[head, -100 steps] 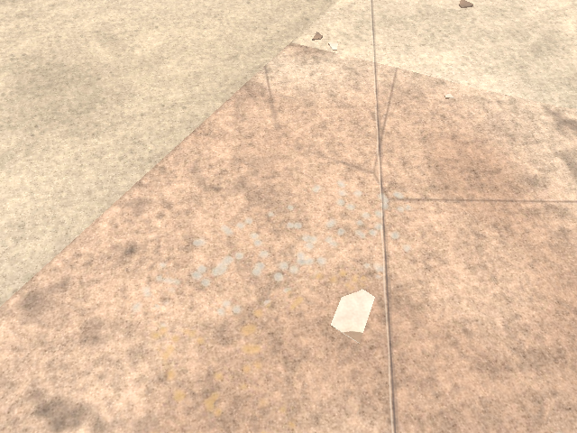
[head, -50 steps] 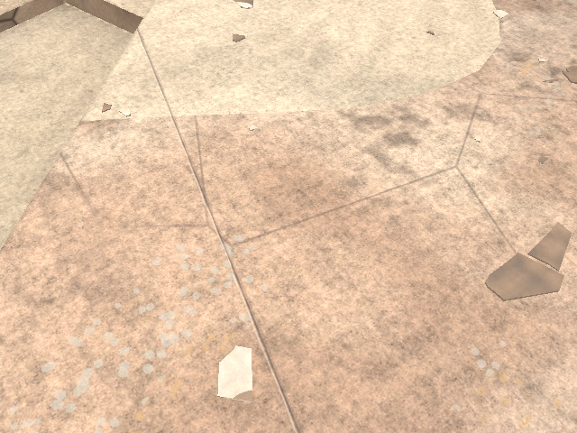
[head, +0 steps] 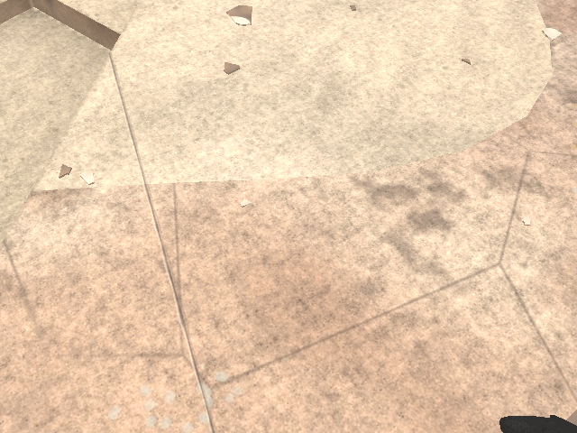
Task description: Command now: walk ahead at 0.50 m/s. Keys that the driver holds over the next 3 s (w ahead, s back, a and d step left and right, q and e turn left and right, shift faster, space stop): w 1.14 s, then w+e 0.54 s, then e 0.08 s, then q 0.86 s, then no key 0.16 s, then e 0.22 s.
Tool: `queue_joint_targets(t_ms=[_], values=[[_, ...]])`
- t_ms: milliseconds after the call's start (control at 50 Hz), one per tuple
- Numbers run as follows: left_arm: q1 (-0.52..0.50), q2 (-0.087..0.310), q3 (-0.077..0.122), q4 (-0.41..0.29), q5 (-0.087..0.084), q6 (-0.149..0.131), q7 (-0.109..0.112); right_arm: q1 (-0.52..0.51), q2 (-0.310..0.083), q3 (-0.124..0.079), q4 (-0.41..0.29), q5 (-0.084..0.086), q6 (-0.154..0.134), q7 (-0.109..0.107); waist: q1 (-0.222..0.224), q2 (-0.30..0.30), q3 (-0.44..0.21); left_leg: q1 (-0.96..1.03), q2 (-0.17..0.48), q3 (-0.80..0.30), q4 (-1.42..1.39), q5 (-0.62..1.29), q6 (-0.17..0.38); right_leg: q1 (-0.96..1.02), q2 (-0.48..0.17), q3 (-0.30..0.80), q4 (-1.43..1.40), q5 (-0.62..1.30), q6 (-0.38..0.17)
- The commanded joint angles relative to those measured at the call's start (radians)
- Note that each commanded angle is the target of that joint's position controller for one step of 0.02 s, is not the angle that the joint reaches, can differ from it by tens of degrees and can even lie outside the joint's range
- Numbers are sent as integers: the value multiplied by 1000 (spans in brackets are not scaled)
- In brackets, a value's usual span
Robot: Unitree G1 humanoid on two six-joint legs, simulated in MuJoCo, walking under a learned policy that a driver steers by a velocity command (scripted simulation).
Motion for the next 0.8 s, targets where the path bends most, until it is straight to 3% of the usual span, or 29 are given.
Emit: queue_joint_targets(t_ms=[20,40,60,120,180,260,320,380,420,440,460,480,500,520,540,560,580,600,660,720,800], values=[[-83,137,23,-121,-21,-50,-3,210,-149,-47,4,-1,3,-13,-119,50,-157,576,321,-490,-279,-66,188,-548,-95,38,278,101,-7],[-107,129,27,-124,-3,-48,-1,169,-126,-42,1,-9,2,-11,-92,32,-99,466,286,-416,-308,35,184,-518,-123,28,222,155,2],[-82,116,28,-120,2,-40,-2,151,-112,-37,0,-20,-3,-10,-58,61,-95,399,263,-370,-336,89,180,-456,-147,35,196,194,8],[-60,70,19,-112,8,-12,2,148,-120,-41,22,-7,-19,-9,-28,71,-70,302,241,-272,-406,164,201,-417,-165,16,115,232,40],[-166,56,12,-146,17,-10,4,176,-149,-49,49,-6,-16,-21,-50,56,-23,296,220,-197,-441,197,193,-477,-173,5,-50,378,64],[-304,30,0,-176,11,-26,-11,230,-174,-52,80,4,-3,-31,-103,53,1,313,183,-114,-443,175,149,-424,-133,-33,-309,581,60],[-386,39,0,-205,2,-34,-25,288,-188,-56,114,11,10,-32,-133,57,19,393,223,-128,-416,151,145,-431,-114,-35,-395,589,45],[-410,61,7,-224,2,-40,-41,299,-200,-63,135,16,27,-40,-116,69,20,495,272,-149,-355,208,124,-437,-102,-26,-450,494,6],[-338,88,19,-208,4,-43,-43,277,-212,-67,138,16,38,-45,-66,85,-24,524,270,-139,-263,382,101,-321,-70,-56,-477,429,-25],[-220,117,38,-172,8,-43,-38,260,-204,-63,136,14,44,-47,-1,74,-96,500,228,-102,-120,516,78,-153,-39,-87,-504,437,-51],[-55,172,62,-129,12,-41,-29,268,-163,-45,123,0,45,-50,64,35,-226,377,175,-61,106,442,45,115,-99,-31,-468,465,-94],[51,279,87,-114,28,-34,-22,376,-63,-12,92,-7,28,-43,43,-184,-379,-26,25,-4,500,62,-33,516,-353,394,-489,336,-246],[78,212,70,-106,11,-30,-25,360,-79,-12,107,-1,7,-38,62,-252,-433,-196,-34,-128,663,-436,-42,570,-412,670,-645,198,-292],[10,162,50,-113,7,-30,-25,284,-166,-36,86,28,-7,-30,59,-173,-282,-293,28,-162,735,-399,-26,459,-389,563,-673,117,-247],[-58,137,42,-125,9,-29,-24,215,-168,-36,67,35,-13,-28,35,-111,-180,-298,81,-129,708,-310,-16,322,-352,436,-692,154,-218],[-114,112,34,-127,15,-31,-27,180,-157,-36,60,20,-12,-31,8,-62,-101,-273,115,-111,645,-236,-22,190,-312,344,-727,235,-206],[-150,85,26,-132,23,-37,-29,190,-150,-42,66,9,-3,-34,-26,-74,-75,-213,147,-120,590,-178,-26,104,-277,279,-758,311,-192],[-168,81,25,-131,26,-41,-30,214,-131,-39,75,7,8,-34,-47,-93,-70,-160,156,-118,568,-145,-36,49,-259,241,-787,359,-194],[-155,104,33,-103,20,-58,-27,204,-98,-34,74,-1,30,-42,-65,-72,-48,-164,164,-105,485,-65,-68,-1,-242,144,-838,493,-215],[-115,121,37,-73,17,-53,-14,104,-84,-29,43,-7,27,-41,-38,-49,-19,-214,162,-98,304,90,-87,29,-222,73,-853,553,-200],[-49,144,41,-35,6,-42,-3,-33,-55,-17,9,1,12,-25,15,-46,9,-164,122,-59,74,246,-83,59,-203,14,-860,524,-172]])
